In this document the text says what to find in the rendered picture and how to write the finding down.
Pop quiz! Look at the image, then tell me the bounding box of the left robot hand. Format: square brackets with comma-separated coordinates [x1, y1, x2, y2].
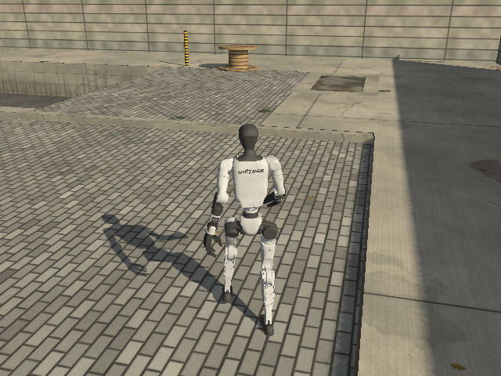
[204, 231, 222, 258]

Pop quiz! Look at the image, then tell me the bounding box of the robot right shin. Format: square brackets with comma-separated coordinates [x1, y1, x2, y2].
[261, 269, 275, 325]

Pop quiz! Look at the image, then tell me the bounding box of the robot left thigh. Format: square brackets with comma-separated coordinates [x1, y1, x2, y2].
[224, 217, 240, 260]

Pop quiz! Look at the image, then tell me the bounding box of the right robot hand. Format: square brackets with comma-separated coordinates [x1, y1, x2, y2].
[263, 192, 281, 207]

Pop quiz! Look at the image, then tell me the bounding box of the robot right forearm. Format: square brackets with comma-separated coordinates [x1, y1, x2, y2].
[273, 185, 286, 201]

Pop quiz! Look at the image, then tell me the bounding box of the right robot upper arm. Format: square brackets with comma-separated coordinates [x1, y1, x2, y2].
[265, 156, 285, 196]

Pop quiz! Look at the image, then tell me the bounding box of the left robot upper arm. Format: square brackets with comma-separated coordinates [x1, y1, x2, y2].
[216, 158, 233, 204]

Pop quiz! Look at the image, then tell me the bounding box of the robot left forearm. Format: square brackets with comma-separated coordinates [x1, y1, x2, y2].
[206, 192, 224, 235]

